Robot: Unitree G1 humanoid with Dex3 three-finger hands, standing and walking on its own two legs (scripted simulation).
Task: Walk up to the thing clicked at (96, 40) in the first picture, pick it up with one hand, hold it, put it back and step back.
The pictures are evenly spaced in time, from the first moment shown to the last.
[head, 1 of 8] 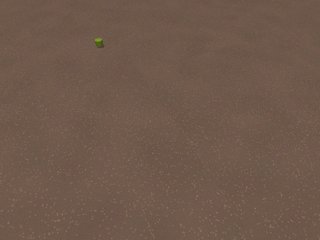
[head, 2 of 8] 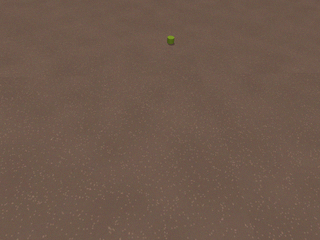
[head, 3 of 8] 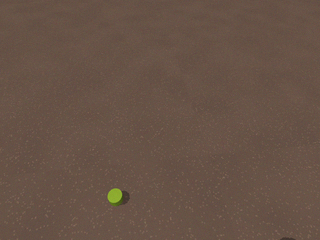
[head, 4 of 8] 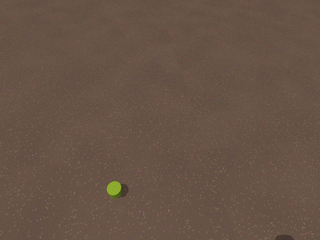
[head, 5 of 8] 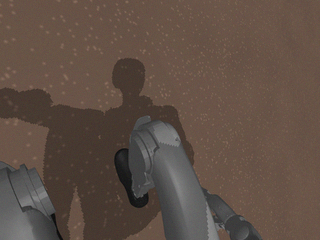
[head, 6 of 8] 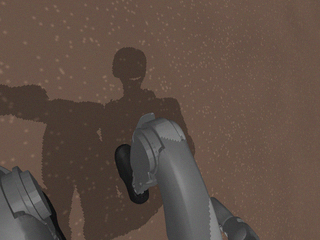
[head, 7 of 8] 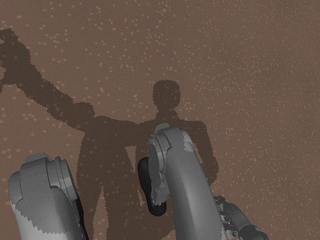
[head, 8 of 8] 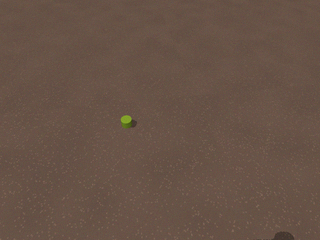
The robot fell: no
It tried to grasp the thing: yes
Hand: left
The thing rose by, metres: 0.67
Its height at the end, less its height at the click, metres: +0.00
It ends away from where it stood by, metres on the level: 0.03
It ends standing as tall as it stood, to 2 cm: yes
